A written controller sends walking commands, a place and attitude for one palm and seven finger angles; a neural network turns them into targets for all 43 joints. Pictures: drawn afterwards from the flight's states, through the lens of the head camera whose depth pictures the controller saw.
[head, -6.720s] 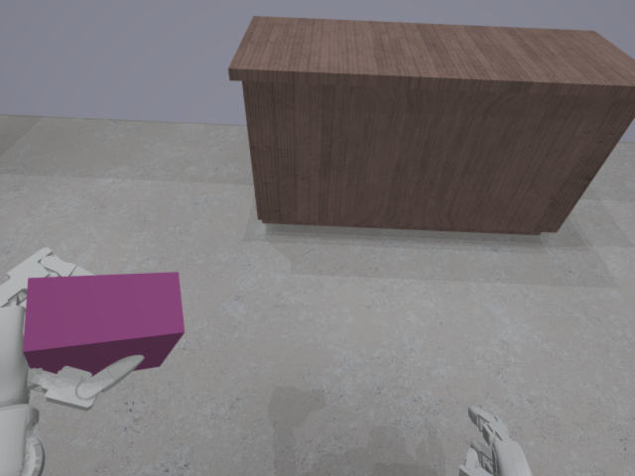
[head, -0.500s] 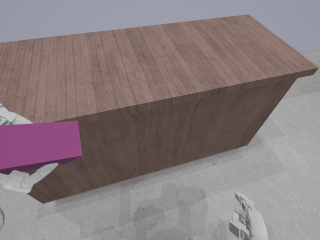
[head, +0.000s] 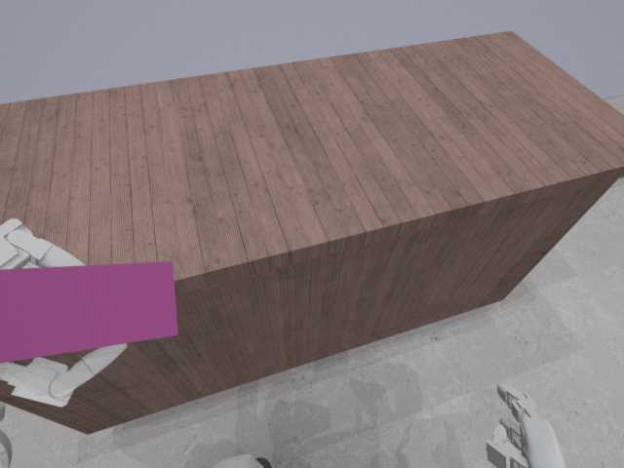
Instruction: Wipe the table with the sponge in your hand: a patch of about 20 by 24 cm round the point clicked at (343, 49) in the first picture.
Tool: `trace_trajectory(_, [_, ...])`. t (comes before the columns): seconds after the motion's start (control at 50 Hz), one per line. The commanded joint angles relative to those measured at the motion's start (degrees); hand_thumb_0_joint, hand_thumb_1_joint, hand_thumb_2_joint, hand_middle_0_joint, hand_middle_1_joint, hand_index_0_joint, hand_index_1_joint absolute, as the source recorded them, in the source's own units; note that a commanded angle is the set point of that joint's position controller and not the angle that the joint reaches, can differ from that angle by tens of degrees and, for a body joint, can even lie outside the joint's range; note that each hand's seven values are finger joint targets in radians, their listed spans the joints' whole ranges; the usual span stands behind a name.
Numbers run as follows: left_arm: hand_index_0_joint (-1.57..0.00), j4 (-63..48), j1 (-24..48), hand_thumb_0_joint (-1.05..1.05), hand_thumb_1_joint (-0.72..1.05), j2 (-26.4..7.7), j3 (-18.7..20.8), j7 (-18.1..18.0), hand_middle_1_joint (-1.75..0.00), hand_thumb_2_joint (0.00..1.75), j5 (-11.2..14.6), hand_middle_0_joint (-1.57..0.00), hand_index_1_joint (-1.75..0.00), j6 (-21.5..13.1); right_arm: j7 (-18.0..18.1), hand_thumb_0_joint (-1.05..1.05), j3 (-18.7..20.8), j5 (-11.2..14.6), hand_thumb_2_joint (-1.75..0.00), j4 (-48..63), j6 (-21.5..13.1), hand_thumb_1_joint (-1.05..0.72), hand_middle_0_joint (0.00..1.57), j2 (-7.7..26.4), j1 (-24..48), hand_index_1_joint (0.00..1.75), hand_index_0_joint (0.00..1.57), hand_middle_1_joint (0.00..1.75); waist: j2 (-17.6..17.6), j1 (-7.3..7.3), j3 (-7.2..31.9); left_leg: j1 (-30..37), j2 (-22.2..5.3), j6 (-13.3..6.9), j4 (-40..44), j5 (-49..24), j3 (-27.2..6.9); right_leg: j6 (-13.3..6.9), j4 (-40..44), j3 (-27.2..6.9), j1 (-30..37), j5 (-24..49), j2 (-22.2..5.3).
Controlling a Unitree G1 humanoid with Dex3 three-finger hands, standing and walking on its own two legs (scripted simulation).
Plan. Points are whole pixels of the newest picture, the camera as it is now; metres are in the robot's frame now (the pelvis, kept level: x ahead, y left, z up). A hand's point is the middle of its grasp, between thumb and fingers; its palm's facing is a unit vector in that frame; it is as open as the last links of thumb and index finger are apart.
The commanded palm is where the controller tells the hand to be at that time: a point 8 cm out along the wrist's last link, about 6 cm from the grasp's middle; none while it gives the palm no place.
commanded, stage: take the last steps up to it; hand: left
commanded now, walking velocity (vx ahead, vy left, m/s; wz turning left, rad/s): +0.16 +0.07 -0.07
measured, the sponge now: (108, 311) +0.22 +0.20 +0.16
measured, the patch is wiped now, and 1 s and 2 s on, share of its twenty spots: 0.00 0.00 0.00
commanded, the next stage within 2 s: come to a stop and stand still in 0.22 s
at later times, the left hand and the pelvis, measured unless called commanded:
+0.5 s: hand (70, 265) +0.26 +0.24 +0.18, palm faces +0.40 -0.82 -0.42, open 9.7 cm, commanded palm +0.20 +0.28 +0.19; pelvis +0.03 +0.01 +0.01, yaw -2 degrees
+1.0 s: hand (39, 291) +0.23 +0.25 +0.18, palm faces +0.36 -0.87 -0.35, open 9.7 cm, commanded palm +0.19 +0.30 +0.19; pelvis +0.01 +0.03 +0.01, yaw -3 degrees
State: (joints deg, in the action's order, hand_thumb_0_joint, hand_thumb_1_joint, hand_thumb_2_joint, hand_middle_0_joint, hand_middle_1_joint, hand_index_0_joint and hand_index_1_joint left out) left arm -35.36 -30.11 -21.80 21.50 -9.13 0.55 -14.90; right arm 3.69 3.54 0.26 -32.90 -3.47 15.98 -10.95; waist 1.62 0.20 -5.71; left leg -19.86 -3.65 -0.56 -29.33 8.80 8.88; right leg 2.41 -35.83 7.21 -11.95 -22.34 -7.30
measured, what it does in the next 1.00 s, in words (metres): steps on the spot: right foot, then left foot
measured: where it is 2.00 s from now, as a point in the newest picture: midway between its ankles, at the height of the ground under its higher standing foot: outside the picture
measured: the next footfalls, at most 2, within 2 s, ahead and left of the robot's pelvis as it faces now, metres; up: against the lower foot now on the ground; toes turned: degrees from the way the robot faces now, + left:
right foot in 0.34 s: +0.08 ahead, -0.08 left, +0.00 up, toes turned -8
left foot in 0.66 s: +0.11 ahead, +0.14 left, +0.00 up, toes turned +1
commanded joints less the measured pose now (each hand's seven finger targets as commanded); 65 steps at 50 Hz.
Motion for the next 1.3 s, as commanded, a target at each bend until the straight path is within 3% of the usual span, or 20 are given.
trace_trajectory(0.0, [-1.2,-5.71,5.46,0.0,0.1,-11.23,8.33,-1.67,-1.6,1.3,0.39,-1.2,-1.6,-4.19,0.15,0.0,1.1,0.16,-0.9,7.29,-2.85,-0.9,0.2,3.13,1.89,0.3,0.2,0.3,-17.55,0.14,15.63,19.0,-20.48,-11.89,10.68,-14.49,-27.81,-1.77,-32.06,-3.5,-18.5,-16.3,4.78])
trace_trajectory(0.04, [-1.2,-7.59,7.6,0.0,0.1,-11.02,8.52,-0.95,-1.6,1.3,0.93,-1.2,-1.6,-3.96,-0.15,0.0,1.06,0.42,-0.9,6.38,-2.97,-0.9,0.2,2.66,2.72,0.3,0.2,0.3,-15.84,0.62,13.0,15.09,-18.7,-13.23,10.57,-7.96,-24.13,-1.19,-34.45,-5.58,-22.45,-10.7,1.91])
trace_trajectory(0.12, [-1.2,-11.88,4.19,0.0,0.1,-7.4,5.22,0.12,-1.6,1.3,1.39,-1.2,-1.6,-3.07,-1.01,0.0,-0.08,0.46,-0.9,6.31,-4.27,-0.9,0.2,2.04,3.28,0.3,0.2,0.3,-15.73,-0.2,12.11,7.25,-13.18,-9.29,11.69,-5.27,-12.12,-0.68,-23.23,-1.89,-14.99,-2.58,2.53])
trace_trajectory(0.3, [-1.2,-4.16,6.05,0.0,0.1,-8.77,6.28,-0.69,-1.6,1.3,1.6,-1.2,-1.6,0.71,0.98,0.0,-2.21,0.02,-0.9,6.2,-3.55,-0.9,0.2,1.59,3.65,0.3,0.2,0.3,-9.08,-0.26,12.47,3.99,-11.63,-5.36,7.4,8.17,-10.29,-1.42,8.31,0.58,1.34,3.1,5.54])
trace_trajectory(0.32, [-1.2,-2.97,7.38,0.0,0.1,-8.63,5.72,-0.67,-1.6,1.3,1.37,-1.2,-1.6,1.01,0.98,0.0,-2.33,0.14,-0.9,6.16,-3.15,-0.9,0.2,1.23,3.73,0.3,0.2,0.3,-4.69,-0.05,11.67,1.9,-9.22,-3.57,2.94,9.96,-7.85,-2.5,13.07,-3.45,3.33,6.42,3.38])
trace_trajectory(0.36, [-1.2,-1.95,10.0,0.0,0.1,-9.17,4.79,-0.59,-1.6,1.3,1.78,-1.2,-1.6,2.17,0.45,0.0,-2.68,0.47,-0.9,6.87,-2.87,-0.9,0.2,0.17,3.59,0.3,0.2,0.3,14.1,0.27,10.09,-6.53,1.35,1.15,-12.65,16.56,-2.05,-8.68,19.34,-26.3,4.32,13.66,-10.13])
trace_trajectory(0.38, [-1.2,-1.43,10.05,0.0,0.1,-9.32,4.8,-0.5,-1.6,1.3,2.28,-1.2,-1.6,2.26,-0.01,0.0,-2.02,0.52,-0.9,6.63,-3.32,-0.9,0.2,1.32,4.35,0.3,0.2,0.3,15.4,-0.53,8.9,-8.92,2.21,1.72,-21.8,18.56,-5.01,-11.21,20.01,-28.89,4.84,22.9,-13.84])
trace_trajectory(0.42, [-1.2,-2.17,9.41,0.0,0.1,-9.22,5.14,-0.92,-1.6,1.3,1.8,-1.2,-1.6,1.41,-0.5,0.0,-3.64,0.29,-0.9,5.54,-3.02,-0.9,0.2,-0.25,4.71,0.3,0.2,0.3,7.89,-0.1,11.53,-10.84,1.26,2.67,-26.45,17.65,-8.11,-12.18,14.95,-20.15,10.41,40.59,-13.13])
trace_trajectory(0.48, [-1.2,-3.64,6.23,0.0,0.1,-9.95,6.43,-1.3,-1.6,1.3,1.07,-1.2,-1.6,0.27,0.33,0.0,-3.93,-0.1,-0.9,6.25,-2.55,-0.9,0.2,-0.76,6.6,0.3,0.2,0.3,5.53,-1.02,12.69,-6.29,2.11,2.26,-16.26,14.58,-4.8,-9.49,11.18,-10.87,12.24,51.69,-8.78])
trace_trajectory(0.58, [-1.2,-6.87,1.98,0.0,0.1,-8.26,5.76,-1.22,-1.6,1.3,1.85,-1.2,-1.6,0.17,0.55,0.0,-2.57,-0.28,-0.9,7.87,-1.4,-0.9,0.2,0.38,4.21,0.3,0.2,0.3,2.26,-0.6,13.7,4.51,2.97,1.75,1.67,2.02,-3.91,-7.08,10.43,-8.57,8.94,36.28,-5.45])
trace_trajectory(0.62, [-1.2,-7.62,2.87,0.0,0.1,-9.2,5.89,-1.16,-1.6,1.3,2.04,-1.2,-1.6,-0.02,0.77,0.0,-1.45,0.04,-0.9,8.19,-1.06,-0.9,0.2,2.22,3.95,0.3,0.2,0.3,-3.35,-0.77,12.79,10.48,-2.92,0.28,6.13,-11.55,-8.53,-3.84,8.27,-7.92,3.35,23.0,-1.13])
trace_trajectory(0.7, [-1.2,-5.72,5.51,0.0,0.1,-8.35,4.62,-0.26,-1.6,1.3,1.66,-1.2,-1.6,-0.69,0.92,0.0,-2.18,-0.23,-0.9,8.33,-1.42,-0.9,0.2,2.25,4.7,0.3,0.2,0.3,-15.0,-1.03,8.32,3.73,-11.15,-4.23,11.43,-11.44,-17.31,-1.88,3.28,-5.09,0.44,1.6,4.82])
trace_trajectory(0.78, [-1.2,-6.1,8.38,0.0,0.1,-7.54,2.84,-0.15,-1.6,1.3,1.16,-1.2,-1.6,-0.89,0.74,0.0,-2.04,-0.18,-0.9,7.62,-3.52,-0.9,0.2,2.79,3.66,0.3,0.2,0.3,-11.33,-0.88,10.53,5.67,-9.18,-3.31,8.11,-9.88,-14.07,-1.89,8.45,-5.56,2.37,5.93,4.99])
trace_trajectory(0.82, [-1.2,-4.97,7.93,0.0,0.1,-6.41,1.92,0.03,-1.6,1.3,1.16,-1.2,-1.6,-0.12,0.33,0.0,-2.17,-0.04,-0.9,7.76,-3.69,-0.9,0.2,2.85,4.12,0.3,0.2,0.3,-10.12,-0.9,10.62,1.84,-6.71,-1.59,8.31,0.14,-11.79,-2.21,9.63,-6.52,4.87,8.45,4.61])
trace_trajectory(0.86, [-1.2,-5.09,8.22,0.0,0.1,-7.18,2.61,-0.05,-1.6,1.3,1.64,-1.2,-1.6,0.22,0.32,0.0,-2.3,-0.13,-0.9,7.71,-3.6,-0.9,0.2,2.64,4.13,0.3,0.2,0.3,-5.91,-0.74,8.93,0.31,-3.67,-0.54,6.97,9.18,-10.64,-3.15,13.81,-9.97,3.08,7.75,2.9])
trace_trajectory(0.94, [-1.2,-3.6,9.64,0.0,0.1,-7.51,2.42,-0.26,-1.6,1.3,2.02,-1.2,-1.6,1.03,0.4,0.0,-2.95,-0.63,-0.9,6.78,-3.26,-0.9,0.2,1.72,4.2,0.3,0.2,0.3,-0.43,-0.14,7.83,5.58,-0.79,0.35,2.49,10.47,-9.47,-4.79,20.14,-14.08,-5.29,-2.16,-0.51])
trace_trajectory(1.1, [-1.2,-2.99,8.66,0.0,0.1,-6.73,2.31,-0.21,-1.6,1.3,1.63,-1.2,-1.6,0.93,1.04,0.0,-3.36,-0.47,-0.9,6.92,-3.43,-0.9,0.2,1.82,4.98,0.3,0.2,0.3,-6.08,-0.77,9.0,1.94,-4.48,-0.82,12.17,10.98,-13.62,-2.58,13.7,-7.26,2.58,5.74,4.95])
trace_trajectory(1.24, [-1.2,-4.14,6.03,0.0,0.1,-6.83,2.42,-0.41,-1.6,1.3,1.66,-1.2,-1.6,0.8,0.65,0.0,-2.75,-0.18,-0.9,6.88,-3.89,-0.9,0.2,2.3,4.36,0.3,0.2,0.3,-6.04,-0.73,11.76,3.26,-3.69,-0.26,8.76,1.48,-12.04,-2.71,13.19,-7.53,4.74,12.84,4.19])
trace_trajectory(1.26, [-1.2,-4.51,5.68,0.0,0.1,-7.82,3.36,-0.53,-1.6,1.3,1.77,-1.2,-1.6,0.8,0.75,0.0,-2.67,-0.22,-0.9,6.94,-3.91,-0.9,0.2,2.26,4.61,0.3,0.2,0.3,-5.76,-0.78,11.71,3.59,-3.47,-0.15,8.37,0.9,-11.77,-2.73,13.54,-7.48,4.63,13.45,4.03])
trace_trajectory(1.28, [-1.2,-15.92,65.16,0.0,0.1,-54.5,37.35,0.34,-1.6,1.3,-6.63,-1.2,-1.6,-4.22,0.32,0.0,-0.13,-3.05,-0.9,6.08,-6.66,-0.9,0.2,4.33,-2.6,0.3,0.2,0.3,5.44,-3.08,1.08,-3.81,-2.77,-1.27,-2.05,0.57,-7.78,-0.09,22.06,-13.68,-4.67,20.55,-0.4])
